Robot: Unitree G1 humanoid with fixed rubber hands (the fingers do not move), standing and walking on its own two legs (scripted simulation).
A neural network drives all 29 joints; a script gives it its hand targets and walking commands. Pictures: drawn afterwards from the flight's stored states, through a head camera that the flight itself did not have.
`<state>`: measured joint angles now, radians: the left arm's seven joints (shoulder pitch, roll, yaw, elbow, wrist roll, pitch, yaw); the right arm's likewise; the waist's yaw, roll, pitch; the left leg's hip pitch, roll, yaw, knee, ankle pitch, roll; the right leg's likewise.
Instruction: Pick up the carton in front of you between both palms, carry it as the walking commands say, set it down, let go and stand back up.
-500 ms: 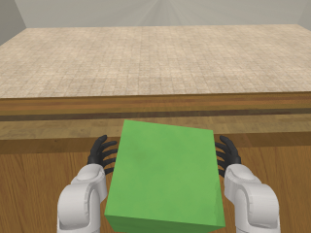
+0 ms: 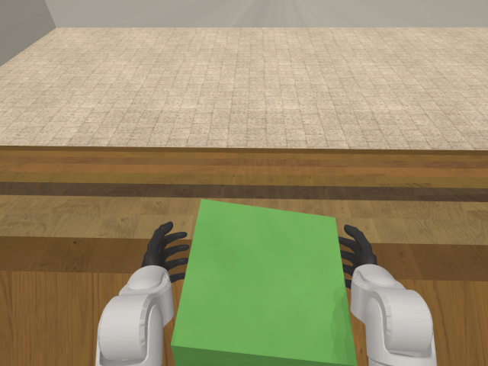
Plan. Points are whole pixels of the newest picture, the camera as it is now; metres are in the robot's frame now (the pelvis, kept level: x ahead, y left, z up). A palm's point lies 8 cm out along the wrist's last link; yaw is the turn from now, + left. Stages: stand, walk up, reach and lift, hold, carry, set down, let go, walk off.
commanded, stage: carry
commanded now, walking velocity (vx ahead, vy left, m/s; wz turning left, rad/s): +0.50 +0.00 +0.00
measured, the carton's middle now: (252, 301) +0.25 +0.02 -0.01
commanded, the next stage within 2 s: none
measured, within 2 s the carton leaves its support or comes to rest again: neither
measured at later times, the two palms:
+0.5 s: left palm (214, 112) +0.64 +0.12 +0.10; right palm (341, 129) +0.61 -0.17 +0.08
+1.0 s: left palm (236, 56) +0.96 +0.09 +0.10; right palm (332, 62) +0.96 -0.21 +0.09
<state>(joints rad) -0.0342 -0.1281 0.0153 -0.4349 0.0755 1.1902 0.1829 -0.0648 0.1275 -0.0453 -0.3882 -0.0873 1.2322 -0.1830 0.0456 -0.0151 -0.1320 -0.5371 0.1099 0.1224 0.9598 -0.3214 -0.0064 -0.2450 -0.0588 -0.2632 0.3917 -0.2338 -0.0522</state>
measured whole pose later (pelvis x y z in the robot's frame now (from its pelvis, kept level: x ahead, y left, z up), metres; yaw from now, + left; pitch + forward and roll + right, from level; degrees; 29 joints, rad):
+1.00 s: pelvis +0.62 -0.04 -0.04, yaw -3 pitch +5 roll +1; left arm -0.54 -0.21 0.21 -0.12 0.11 1.04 0.23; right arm -0.53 0.14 -0.31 -0.13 -0.16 1.12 -0.25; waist 0.07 -0.02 -0.06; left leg -0.64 0.01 0.08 0.93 -0.19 0.07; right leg -0.21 0.02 -0.11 0.68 -0.55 -0.09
